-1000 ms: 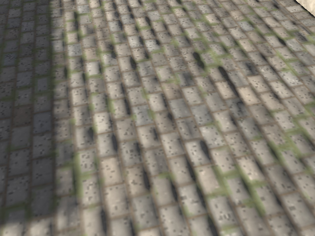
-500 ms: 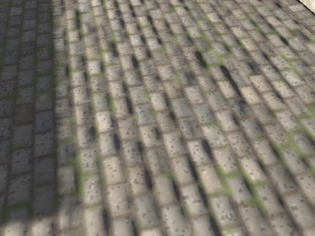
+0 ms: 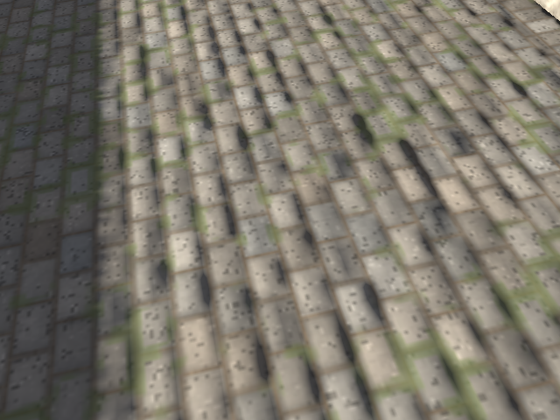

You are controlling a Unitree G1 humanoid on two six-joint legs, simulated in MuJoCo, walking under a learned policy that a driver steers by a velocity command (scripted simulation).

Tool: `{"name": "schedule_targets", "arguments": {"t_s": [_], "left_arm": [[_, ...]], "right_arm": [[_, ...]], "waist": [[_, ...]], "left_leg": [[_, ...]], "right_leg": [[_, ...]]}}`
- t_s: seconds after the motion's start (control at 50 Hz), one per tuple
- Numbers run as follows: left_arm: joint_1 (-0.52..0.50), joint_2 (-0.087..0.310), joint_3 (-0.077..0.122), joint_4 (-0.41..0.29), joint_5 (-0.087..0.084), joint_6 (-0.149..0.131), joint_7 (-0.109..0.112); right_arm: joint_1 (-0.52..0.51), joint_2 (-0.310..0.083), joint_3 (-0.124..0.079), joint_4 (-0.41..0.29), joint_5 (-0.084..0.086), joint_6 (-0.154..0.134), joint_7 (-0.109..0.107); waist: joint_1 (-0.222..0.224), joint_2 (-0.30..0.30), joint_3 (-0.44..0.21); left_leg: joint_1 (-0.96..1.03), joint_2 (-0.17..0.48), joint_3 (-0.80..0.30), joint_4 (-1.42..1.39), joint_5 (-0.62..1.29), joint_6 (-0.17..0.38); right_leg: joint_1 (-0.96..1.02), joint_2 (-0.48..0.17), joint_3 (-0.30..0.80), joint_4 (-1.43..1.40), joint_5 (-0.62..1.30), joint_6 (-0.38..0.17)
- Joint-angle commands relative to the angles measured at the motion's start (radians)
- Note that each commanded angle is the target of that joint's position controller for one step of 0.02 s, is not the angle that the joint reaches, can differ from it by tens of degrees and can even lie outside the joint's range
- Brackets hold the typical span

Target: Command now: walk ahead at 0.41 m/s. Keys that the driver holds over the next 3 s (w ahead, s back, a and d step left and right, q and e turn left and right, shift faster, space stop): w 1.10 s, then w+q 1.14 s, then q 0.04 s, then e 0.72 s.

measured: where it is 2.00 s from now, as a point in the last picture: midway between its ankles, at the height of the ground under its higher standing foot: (286, 225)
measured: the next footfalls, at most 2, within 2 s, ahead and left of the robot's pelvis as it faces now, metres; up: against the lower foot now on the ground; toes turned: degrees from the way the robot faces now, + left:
left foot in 0.38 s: +0.40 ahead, +0.12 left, +0.00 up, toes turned +2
right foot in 0.94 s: +0.71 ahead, -0.12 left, +0.00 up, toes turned -3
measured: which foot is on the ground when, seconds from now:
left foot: up 0.00-0.36, down 0.38-0.96, up 0.98-1.00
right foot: down 0.00-0.40, up 0.42-0.92, down 0.94-1.00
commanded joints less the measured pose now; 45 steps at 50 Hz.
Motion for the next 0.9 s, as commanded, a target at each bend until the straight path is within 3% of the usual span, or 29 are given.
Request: {"name": "schedule_targets", "arguments": {"t_s": [0.02,0.04,0.06,0.12,0.2,0.28,0.32,0.34,0.36,0.38,0.4,0.42,0.44,0.46,0.48,0.5,0.52,0.54,0.58,0.66,0.74,0.82,0.86,0.9], "left_arm": [[0.042,0.103,-0.001,-0.035,0.007,-0.013,-0.015],[0.056,0.076,-0.009,-0.034,0.011,-0.005,-0.014],[0.092,0.074,-0.012,-0.026,0.015,0.0,-0.008],[0.149,0.111,-0.009,-0.02,0.019,0.011,0.012],[0.174,0.134,-0.005,-0.036,0.015,0.019,0.029],[0.223,0.137,0.004,-0.022,-0.001,0.026,0.034],[0.202,0.152,0.014,-0.03,0.0,0.034,0.036],[0.187,0.168,0.02,-0.037,0.005,0.039,0.036],[0.171,0.178,0.026,-0.043,0.011,0.049,0.036],[0.152,0.169,0.021,-0.054,0.017,0.057,0.034],[0.158,0.134,0.006,-0.081,0.03,0.057,0.03],[0.307,-0.036,-0.037,-0.08,0.02,0.033,0.013],[0.23,0.065,-0.016,-0.076,-0.009,0.0,0.005],[0.12,0.125,0.002,-0.12,-0.036,-0.019,0.003],[0.054,0.137,0.004,-0.138,-0.035,-0.027,0.012],[0.028,0.134,0.014,-0.142,-0.022,-0.023,0.021],[0.054,0.118,0.019,-0.139,-0.013,-0.009,0.024],[0.075,0.091,0.018,-0.136,-0.011,0.006,0.026],[0.063,0.072,0.018,-0.147,-0.008,0.027,0.03],[-0.113,0.09,0.025,-0.215,0.01,0.031,0.03],[-0.263,0.068,0.014,-0.255,0.003,0.018,0.015],[-0.372,0.075,0.008,-0.299,-0.007,0.012,-0.008],[-0.383,0.093,0.011,-0.317,-0.009,0.006,-0.02],[-0.307,0.129,0.027,-0.306,-0.01,0.0,-0.025]], "right_arm": [[-0.091,-0.087,-0.023,-0.098,-0.01,-0.046,0.008],[-0.094,-0.091,-0.029,-0.095,-0.017,-0.042,0.014],[-0.097,-0.072,-0.028,-0.093,-0.018,-0.036,0.02],[-0.198,-0.033,-0.019,-0.136,-0.024,-0.021,0.024],[-0.391,-0.007,0.0,-0.208,-0.019,-0.026,0.032],[-0.483,-0.019,0.003,-0.251,-0.012,-0.032,0.053],[-0.463,-0.046,-0.006,-0.257,-0.013,-0.039,0.062],[-0.412,-0.071,-0.018,-0.247,-0.014,-0.04,0.062],[-0.308,-0.106,-0.037,-0.221,-0.013,-0.038,0.059],[-0.137,-0.147,-0.06,-0.168,-0.01,-0.033,0.051],[0.04,-0.213,-0.078,-0.13,-0.023,-0.026,0.039],[0.102,-0.259,-0.085,-0.101,-0.04,-0.025,0.047],[0.067,-0.164,-0.059,-0.102,-0.034,-0.027,0.047],[-0.034,-0.128,-0.047,-0.114,-0.03,-0.033,0.044],[-0.127,-0.104,-0.038,-0.135,-0.033,-0.04,0.046],[-0.176,-0.082,-0.033,-0.138,-0.045,-0.047,0.052],[-0.194,-0.054,-0.024,-0.133,-0.055,-0.051,0.055],[-0.191,-0.044,-0.021,-0.122,-0.053,-0.052,0.059],[-0.16,-0.06,-0.023,-0.098,-0.045,-0.055,0.053],[-0.086,-0.111,-0.035,-0.075,-0.044,-0.046,0.021],[-0.017,-0.128,-0.036,-0.056,-0.032,-0.036,0.009],[0.06,-0.132,-0.04,-0.02,-0.025,-0.019,0.007],[0.064,-0.142,-0.047,-0.012,-0.023,-0.007,0.003],[0.034,-0.159,-0.053,-0.019,-0.023,0.003,0.0]], "waist": [[0.008,-0.114,0.14],[0.005,-0.124,0.127],[0.007,-0.135,0.116],[0.02,-0.103,0.124],[0.059,-0.107,0.154],[0.056,-0.111,0.179],[0.017,-0.122,0.142],[-0.017,-0.146,0.09],[-0.075,-0.17,0.012],[-0.159,-0.166,-0.088],[-0.208,-0.07,-0.225],[-0.11,0.222,-0.396],[-0.143,0.149,-0.345],[-0.118,0.114,-0.167],[-0.084,-0.005,-0.088],[-0.048,-0.042,-0.035],[-0.009,-0.021,-0.028],[0.008,0.0,-0.019],[0.022,0.011,0.022],[-0.012,-0.005,0.077],[-0.061,0.001,0.087],[-0.094,0.005,0.11],[-0.079,0.015,0.105],[-0.024,0.042,0.055]], "left_leg": [[-0.459,0.107,-0.038,0.101,0.168,0.027],[-0.414,0.119,-0.02,0.059,0.209,0.019],[-0.394,0.119,0.004,0.036,0.237,0.006],[-0.43,0.116,0.038,-0.081,0.304,-0.038],[-0.349,0.072,0.088,-0.375,0.443,-0.052],[-0.325,0.049,0.079,-0.505,0.457,-0.016],[-0.266,0.027,0.082,-0.538,0.41,0.015],[-0.185,-0.001,0.096,-0.529,0.376,0.031],[-0.049,-0.037,0.118,-0.516,0.343,0.053],[0.179,-0.052,0.127,-0.527,0.356,0.081],[0.51,0.132,-0.091,-0.498,0.308,0.141],[0.809,0.378,-0.636,-0.657,0.029,0.318],[0.764,0.355,-0.739,-0.776,-0.033,0.282],[0.613,0.33,-0.569,-0.791,0.04,0.233],[0.439,0.298,-0.433,-0.817,0.18,0.206],[0.302,0.263,-0.331,-0.841,0.291,0.188],[0.224,0.23,-0.258,-0.87,0.333,0.178],[0.181,0.215,-0.223,-0.897,0.339,0.181],[0.12,0.202,-0.161,-0.943,0.35,0.193],[0.151,0.192,-0.104,-0.983,0.361,0.186],[0.186,0.155,-0.022,-0.976,0.385,0.143],[0.329,0.207,-0.028,-0.925,0.395,0.137],[0.405,0.244,-0.041,-0.876,0.449,0.123],[0.436,0.249,-0.033,-0.78,0.653,0.1]], "right_leg": [[0.22,-0.289,0.409,-0.378,-0.018,-0.122],[0.205,-0.246,0.317,-0.379,0.105,-0.098],[0.202,-0.226,0.262,-0.378,0.212,-0.096],[0.201,-0.219,0.192,-0.392,0.403,-0.124],[0.153,-0.195,0.125,-0.435,0.394,-0.119],[0.255,-0.244,0.107,-0.417,0.442,-0.119],[0.329,-0.266,0.093,-0.345,0.616,-0.102],[0.359,-0.271,0.088,-0.275,0.795,-0.091],[0.368,-0.261,0.073,-0.147,0.974,-0.078],[0.299,-0.219,0.043,0.061,1.019,-0.051],[0.046,-0.165,0.025,0.374,0.707,-0.027],[-0.318,0.051,0.079,0.744,-0.126,0.029],[-0.425,0.023,0.209,0.874,-0.235,0.005],[-0.501,-0.029,0.18,0.895,-0.168,-0.01],[-0.458,-0.086,0.16,0.845,-0.068,-0.015],[-0.408,-0.122,0.145,0.783,-0.011,-0.013],[-0.34,-0.152,0.152,0.747,0.02,-0.014],[-0.309,-0.161,0.149,0.712,0.027,-0.011],[-0.32,-0.178,0.131,0.636,0.039,0.003],[-0.459,-0.189,0.113,0.4,0.247,0.045],[-0.405,-0.135,0.061,0.141,0.428,0.05],[-0.434,-0.112,0.059,0.035,0.392,0.036],[-0.433,-0.103,0.064,0.001,0.318,0.01],[-0.306,-0.066,0.035,-0.022,0.245,-0.02]]}}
